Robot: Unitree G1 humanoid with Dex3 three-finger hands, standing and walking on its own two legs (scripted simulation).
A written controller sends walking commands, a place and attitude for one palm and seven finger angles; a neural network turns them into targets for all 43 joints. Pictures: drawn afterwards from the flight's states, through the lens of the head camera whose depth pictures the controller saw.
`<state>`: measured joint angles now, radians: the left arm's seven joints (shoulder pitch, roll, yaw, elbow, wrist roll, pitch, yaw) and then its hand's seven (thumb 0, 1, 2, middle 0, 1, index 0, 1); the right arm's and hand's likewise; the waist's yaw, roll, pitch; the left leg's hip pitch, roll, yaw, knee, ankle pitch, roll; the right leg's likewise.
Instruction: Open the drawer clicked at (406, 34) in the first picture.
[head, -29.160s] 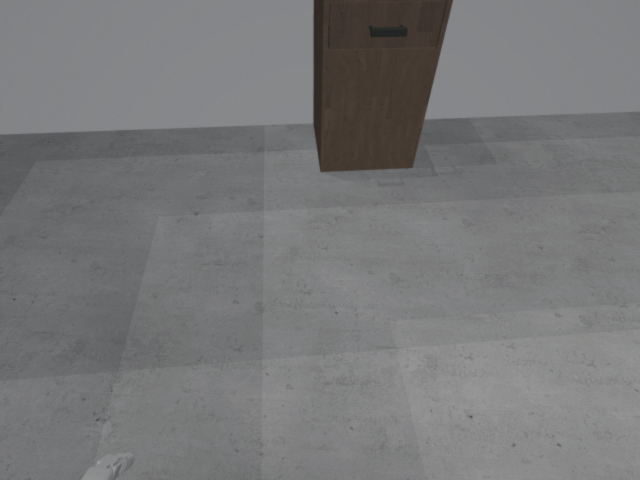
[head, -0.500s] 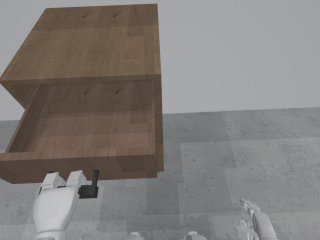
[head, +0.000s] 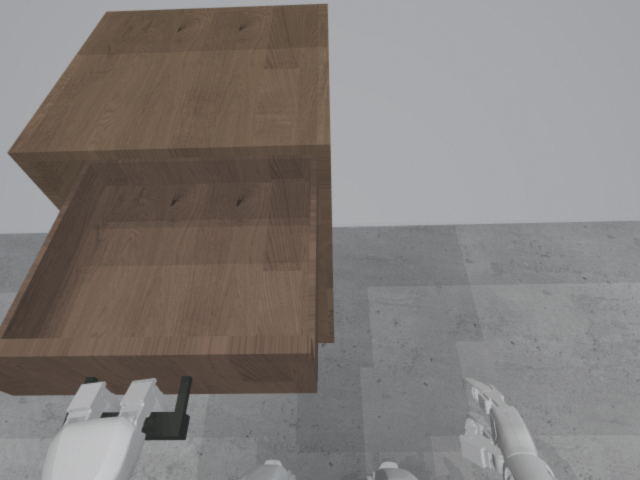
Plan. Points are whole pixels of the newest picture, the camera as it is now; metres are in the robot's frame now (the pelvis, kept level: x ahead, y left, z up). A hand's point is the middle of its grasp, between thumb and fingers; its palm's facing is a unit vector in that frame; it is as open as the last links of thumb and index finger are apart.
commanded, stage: pull the drawer open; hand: left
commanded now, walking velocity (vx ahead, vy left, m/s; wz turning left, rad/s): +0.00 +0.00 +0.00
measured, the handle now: (132, 405) +0.20 +0.24 -0.01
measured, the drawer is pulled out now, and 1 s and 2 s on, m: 0.30 0.30 0.30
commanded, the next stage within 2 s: open the thumb to release the handle in 0.38 s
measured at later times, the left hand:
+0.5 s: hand (121, 466) +0.14 +0.24 -0.03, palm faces -0.10 -0.07 -0.99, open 6.1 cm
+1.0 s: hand (116, 467) +0.14 +0.25 -0.02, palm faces -0.05 -0.07 -1.00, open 12.4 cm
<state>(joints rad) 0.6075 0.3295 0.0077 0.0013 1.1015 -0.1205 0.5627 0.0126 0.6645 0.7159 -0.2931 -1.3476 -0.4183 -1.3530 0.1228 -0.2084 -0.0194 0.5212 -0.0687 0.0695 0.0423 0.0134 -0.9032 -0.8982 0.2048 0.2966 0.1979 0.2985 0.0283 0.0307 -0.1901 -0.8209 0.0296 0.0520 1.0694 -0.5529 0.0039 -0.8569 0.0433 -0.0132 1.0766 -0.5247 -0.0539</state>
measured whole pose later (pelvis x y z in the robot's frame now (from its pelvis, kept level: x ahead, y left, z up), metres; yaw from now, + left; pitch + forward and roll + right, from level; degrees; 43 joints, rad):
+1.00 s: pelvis -0.02 -0.01 +0.00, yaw +1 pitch +17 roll +1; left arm 0.52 0.36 0.03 0.07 1.08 -0.15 0.57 0.00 -0.27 0.40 -0.30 -1.20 -0.34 -1.23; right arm 0.13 -0.23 -0.03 0.54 -0.06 0.08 0.00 0.01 -0.90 -0.90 0.20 0.30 0.20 0.30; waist 0.02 0.04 -0.18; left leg -0.86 0.03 0.02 1.09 -0.52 -0.01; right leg -0.89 0.04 -0.04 1.09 -0.49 -0.07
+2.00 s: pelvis -0.01 +0.01 +0.02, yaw +1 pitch +13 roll +0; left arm 0.53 0.35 -0.02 -0.02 1.03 -0.05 0.51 0.00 -0.49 0.30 -0.32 -1.20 -0.32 -1.20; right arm 0.16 -0.24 -0.03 0.52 -0.05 0.07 0.02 0.01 -0.90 -0.90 0.20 0.30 0.20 0.30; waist 0.04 0.06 -0.16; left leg -0.70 0.01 0.03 0.96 -0.48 0.02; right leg -0.72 0.03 -0.03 0.95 -0.46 -0.04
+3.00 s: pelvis -0.01 +0.00 +0.05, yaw +1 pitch +7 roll +0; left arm 0.57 0.40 -0.03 -0.25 0.96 -0.02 0.33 0.00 -0.49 0.30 -0.32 -1.20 -0.32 -1.20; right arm 0.17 -0.24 -0.01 0.51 -0.03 0.06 0.02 0.02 -0.90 -0.90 0.20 0.30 0.20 0.30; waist 0.07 0.08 -0.11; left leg -0.48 0.01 0.04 0.76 -0.41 0.01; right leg -0.50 0.03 -0.02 0.77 -0.39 -0.04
